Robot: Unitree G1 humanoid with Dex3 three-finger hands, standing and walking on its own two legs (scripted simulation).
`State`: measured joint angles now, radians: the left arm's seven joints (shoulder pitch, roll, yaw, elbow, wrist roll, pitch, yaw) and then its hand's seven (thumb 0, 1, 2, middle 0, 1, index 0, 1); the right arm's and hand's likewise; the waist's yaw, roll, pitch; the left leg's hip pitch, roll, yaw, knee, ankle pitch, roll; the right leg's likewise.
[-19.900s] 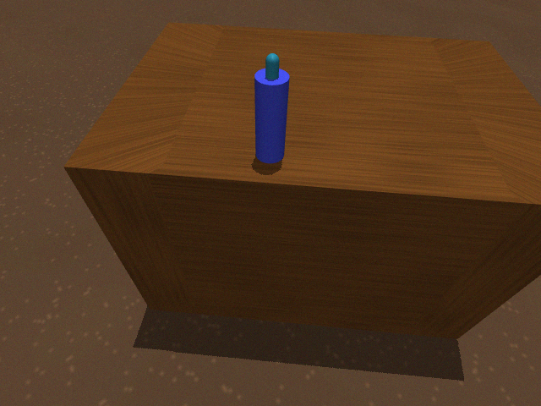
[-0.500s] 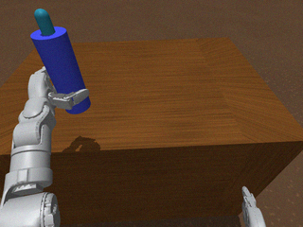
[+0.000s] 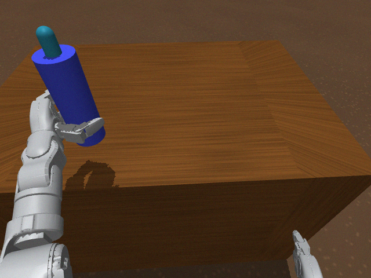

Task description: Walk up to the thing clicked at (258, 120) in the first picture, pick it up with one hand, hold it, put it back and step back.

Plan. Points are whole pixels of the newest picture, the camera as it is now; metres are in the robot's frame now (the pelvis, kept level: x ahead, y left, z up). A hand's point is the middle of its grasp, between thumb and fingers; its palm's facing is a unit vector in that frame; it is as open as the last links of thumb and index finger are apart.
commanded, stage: lower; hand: left
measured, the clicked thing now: (71, 92) +0.41 +0.20 +0.23
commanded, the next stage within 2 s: loosen in 1.28 s
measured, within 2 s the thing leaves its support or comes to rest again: rests again in 1.28 s
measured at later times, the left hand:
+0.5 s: hand (88, 130) +0.43 +0.21 +0.11, palm faces +0.23 -0.97 +0.02, open 9.9 cm
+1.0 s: hand (92, 140) +0.43 +0.21 +0.07, palm faces +0.22 -0.98 +0.02, open 9.9 cm
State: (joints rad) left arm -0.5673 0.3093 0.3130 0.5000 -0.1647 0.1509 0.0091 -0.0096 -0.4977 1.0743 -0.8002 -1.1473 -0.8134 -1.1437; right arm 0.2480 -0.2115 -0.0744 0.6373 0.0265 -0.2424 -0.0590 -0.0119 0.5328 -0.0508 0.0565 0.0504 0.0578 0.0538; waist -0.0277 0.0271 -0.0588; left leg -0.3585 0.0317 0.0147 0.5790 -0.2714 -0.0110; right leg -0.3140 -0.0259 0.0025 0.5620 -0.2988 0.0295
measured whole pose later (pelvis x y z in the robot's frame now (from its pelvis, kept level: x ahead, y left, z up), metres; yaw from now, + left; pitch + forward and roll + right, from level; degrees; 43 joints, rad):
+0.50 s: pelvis -0.01 +0.00 -0.01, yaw +0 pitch +7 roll -1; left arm -0.59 0.34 0.32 0.73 -0.16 -0.11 -0.01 -0.01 -0.51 1.08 -0.82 -1.13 -0.83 -1.12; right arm 0.24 -0.22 -0.07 0.58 0.01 -0.16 -0.06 -0.01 0.52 -0.05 0.06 0.05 0.06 0.05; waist -0.07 0.00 -0.06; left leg -0.48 0.04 0.01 0.66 -0.29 -0.01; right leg -0.44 -0.02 0.00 0.64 -0.32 0.03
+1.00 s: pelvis +0.00 +0.00 -0.02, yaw -1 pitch +10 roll -1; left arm -0.57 0.34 0.32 0.79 -0.16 -0.22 -0.03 -0.01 -0.51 1.08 -0.82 -1.13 -0.83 -1.12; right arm 0.28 -0.21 -0.07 0.44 0.00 -0.09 -0.04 -0.01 0.51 -0.06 0.06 0.05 0.06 0.05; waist -0.08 0.00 -0.09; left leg -0.62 0.05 0.01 0.80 -0.36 -0.01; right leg -0.57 -0.01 0.01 0.77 -0.38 0.03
